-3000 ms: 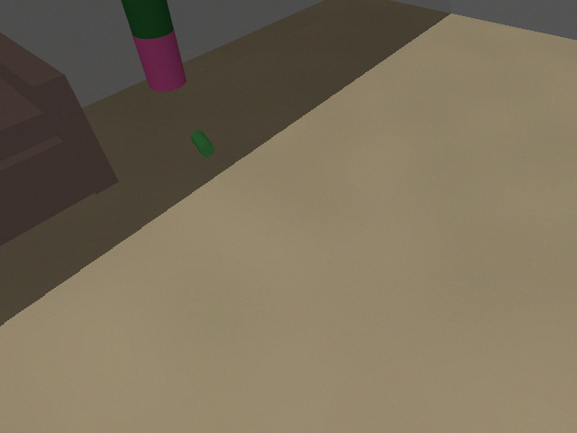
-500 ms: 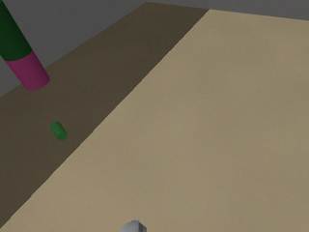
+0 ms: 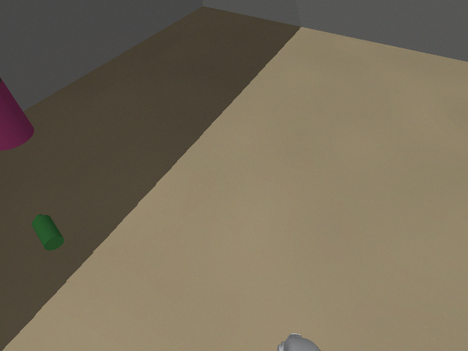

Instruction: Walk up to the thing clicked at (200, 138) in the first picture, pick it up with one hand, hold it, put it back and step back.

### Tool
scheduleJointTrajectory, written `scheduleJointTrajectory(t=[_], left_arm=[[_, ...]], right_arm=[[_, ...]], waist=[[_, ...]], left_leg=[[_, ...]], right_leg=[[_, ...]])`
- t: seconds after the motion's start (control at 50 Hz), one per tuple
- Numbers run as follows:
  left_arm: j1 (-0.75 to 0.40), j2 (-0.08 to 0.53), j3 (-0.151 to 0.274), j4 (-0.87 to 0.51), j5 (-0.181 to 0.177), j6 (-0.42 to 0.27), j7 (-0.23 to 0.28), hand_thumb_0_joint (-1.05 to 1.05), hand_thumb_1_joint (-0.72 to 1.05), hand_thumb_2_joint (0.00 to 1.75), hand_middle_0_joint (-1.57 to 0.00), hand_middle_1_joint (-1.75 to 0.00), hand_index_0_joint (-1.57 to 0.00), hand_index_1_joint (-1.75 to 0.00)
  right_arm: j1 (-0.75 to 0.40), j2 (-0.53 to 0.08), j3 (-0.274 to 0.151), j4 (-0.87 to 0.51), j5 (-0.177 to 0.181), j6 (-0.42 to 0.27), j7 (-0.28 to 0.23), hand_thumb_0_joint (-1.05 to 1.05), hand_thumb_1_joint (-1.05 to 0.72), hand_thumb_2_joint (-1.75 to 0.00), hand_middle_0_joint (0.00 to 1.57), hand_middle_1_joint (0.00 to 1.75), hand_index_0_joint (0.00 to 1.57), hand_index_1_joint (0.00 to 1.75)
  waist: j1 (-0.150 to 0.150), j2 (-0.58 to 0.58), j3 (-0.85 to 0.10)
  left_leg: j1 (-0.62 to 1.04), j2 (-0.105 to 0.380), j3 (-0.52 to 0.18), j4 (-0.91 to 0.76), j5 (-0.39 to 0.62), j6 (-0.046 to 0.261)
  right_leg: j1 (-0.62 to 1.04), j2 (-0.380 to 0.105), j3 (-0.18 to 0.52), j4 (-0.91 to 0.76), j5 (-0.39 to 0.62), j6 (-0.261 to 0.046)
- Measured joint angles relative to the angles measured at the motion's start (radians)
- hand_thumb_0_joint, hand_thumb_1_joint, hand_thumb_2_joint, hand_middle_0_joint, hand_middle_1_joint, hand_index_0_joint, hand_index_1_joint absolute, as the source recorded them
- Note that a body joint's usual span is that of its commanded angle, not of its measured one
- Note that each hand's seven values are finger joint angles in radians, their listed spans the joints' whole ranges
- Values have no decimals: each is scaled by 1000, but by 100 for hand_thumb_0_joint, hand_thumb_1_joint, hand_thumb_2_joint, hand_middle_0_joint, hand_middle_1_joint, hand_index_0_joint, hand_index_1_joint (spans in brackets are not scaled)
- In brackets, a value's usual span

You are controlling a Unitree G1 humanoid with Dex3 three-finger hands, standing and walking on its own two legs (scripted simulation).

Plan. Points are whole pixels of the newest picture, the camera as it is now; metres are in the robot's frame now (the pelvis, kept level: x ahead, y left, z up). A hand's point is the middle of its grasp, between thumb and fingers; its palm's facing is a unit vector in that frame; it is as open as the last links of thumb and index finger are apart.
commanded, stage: walk up
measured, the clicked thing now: (46, 229) +0.77 +0.90 -0.73
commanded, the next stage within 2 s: none
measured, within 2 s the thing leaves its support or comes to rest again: neither
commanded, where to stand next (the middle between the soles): +0.57 +0.02 m, yaw +0 degrees
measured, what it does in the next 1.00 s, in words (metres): walks ahead: right foot, then left foot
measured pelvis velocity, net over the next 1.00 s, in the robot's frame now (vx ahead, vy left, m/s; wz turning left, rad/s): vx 0.35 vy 0.01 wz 0.01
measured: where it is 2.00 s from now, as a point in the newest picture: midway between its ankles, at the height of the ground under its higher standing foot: (230, 287)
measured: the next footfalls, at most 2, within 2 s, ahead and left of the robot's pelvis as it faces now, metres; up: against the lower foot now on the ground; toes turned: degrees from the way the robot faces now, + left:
right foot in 0.14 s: +0.22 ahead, -0.14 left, +0.00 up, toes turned -5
left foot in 0.62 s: +0.36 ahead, +0.14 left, +0.00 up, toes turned +7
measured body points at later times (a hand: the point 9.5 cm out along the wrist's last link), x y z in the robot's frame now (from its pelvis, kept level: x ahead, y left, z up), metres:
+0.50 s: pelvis +0.18 -0.03 +0.00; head +0.19 -0.04 +0.45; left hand +0.22 +0.30 -0.10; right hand +0.25 -0.35 -0.12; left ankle +0.29 +0.14 -0.70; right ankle +0.18 -0.14 -0.74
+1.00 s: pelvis +0.35 +0.01 -0.01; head +0.37 +0.01 +0.44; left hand +0.41 +0.33 -0.12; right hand +0.40 -0.31 -0.12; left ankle +0.32 +0.14 -0.74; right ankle +0.46 -0.12 -0.72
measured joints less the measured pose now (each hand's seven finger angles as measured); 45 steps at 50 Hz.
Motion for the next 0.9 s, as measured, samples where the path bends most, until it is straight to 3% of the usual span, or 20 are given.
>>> scheduleJointTrajectory(t=[0.14, 0.18, 0.24, 0.28, 0.44, 0.54, 0.62, 0.66, 0.7, 0.74, 0.8, 0.9], left_arm=[[-43, -14, 10, -2, 3, -15, -3, 1, 90, 90, -20, -30, -21, -29], [-63, -31, 14, -10, 6, -32, 8, 1, 90, 90, -20, -30, -21, -29], [-73, -46, 1, -37, -7, -47, 17, 1, 90, 90, -21, -30, -21, -29], [-64, -58, -8, -47, -11, -49, 22, 1, 90, 90, -21, -30, -21, -30], [17, -48, -5, -44, -1, -45, 21, 1, 90, 90, -21, -30, -21, -30], [63, -17, 6, -33, 2, -39, 18, 1, 90, 90, -21, -30, -21, -30], [95, 10, 8, -17, 3, -23, 19, 1, 90, 90, -21, -30, -21, -30], [93, 18, 10, 0, -1, -9, 26, 1, 90, 90, -21, -30, -21, -30], [80, 15, 2, 18, -4, 5, 35, 1, 90, 90, -21, -30, -21, -30], [69, 18, -5, 25, -10, 5, 36, 1, 90, 90, -20, -30, -21, -29], [56, 15, -5, 23, -13, 1, 28, 1, 90, 90, -20, -30, -21, -29], [31, -3, -2, 17, -1, 6, 8, 1, 90, 90, -20, -30, -21, -29]], right_arm=[[67, -28, -9, 13, -2, 27, -6, 0, -90, -90, 20, 30, 20, 30], [62, -36, -11, 26, -1, 39, -13, 0, -90, -90, 20, 30, 20, 30], [40, -33, 0, 49, -1, 54, -18, 1, -90, -90, 20, 30, 20, 30], [26, -36, 4, 57, 1, 55, -15, 1, -90, -90, 20, 30, 20, 30], [-6, -42, -17, 61, -21, 60, 15, 0, -90, -90, 20, 30, 20, 30], [-21, -44, -26, 71, -30, 58, 27, 0, -90, -90, 20, 30, 20, 30], [-28, -46, -30, 67, -29, 37, 24, 0, -90, -90, 20, 30, 20, 30], [-43, -33, -29, 54, -31, 19, 11, 0, -90, -90, 20, 30, 20, 30], [-46, -23, -24, 31, -18, 7, 5, 0, -90, -90, 20, 30, 20, 30], [-42, -7, -11, 15, -11, 3, -3, 0, -90, -90, 20, 30, 20, 30], [-29, 4, 3, 6, -7, 2, -9, 0, -90, -90, 20, 30, 20, 30], [-1, -4, 6, -1, -11, 9, -10, 0, -90, -90, 20, 30, 20, 30]], waist=[[-25, 39, -3], [-25, 85, 12], [-8, 91, 22], [2, 103, 19], [22, 110, -10], [40, 87, -16], [45, 58, -28], [41, 15, -14], [27, 12, -6], [20, -2, 0], [15, -16, 3], [4, -1, 7]], left_leg=[[57, 14, -1, 107, -155, -43], [4, 50, -35, 285, -207, -22], [-139, 14, -96, 589, -211, -3], [-218, 18, -115, 650, -164, -2], [-378, 99, -135, 438, 2, -48], [-353, 120, -110, 245, 71, -50], [-264, 94, -82, 145, 92, -34], [-253, 63, -55, 190, 69, -36], [-236, 62, -54, 204, 37, -29], [-194, 57, -45, 171, 32, -26], [-134, 47, -31, 117, 30, -22], [-62, 37, -14, 79, -3, -16]], right_leg=[[115, 46, -39, -248, 87, -29], [124, 78, -63, -201, 61, -31], [155, 73, -69, -185, 14, -41], [199, 77, -75, -228, 15, -41], [332, 99, -98, -360, 0, -41], [379, 94, -107, -343, -66, -21], [386, 68, -107, -238, -175, 7], [328, 38, -58, -57, -225, -16], [235, 72, -10, 154, -252, -33], [160, 85, 15, 250, -220, -38], [84, 62, 17, 222, -169, -27], [33, 20, -3, 42, -93, -6]])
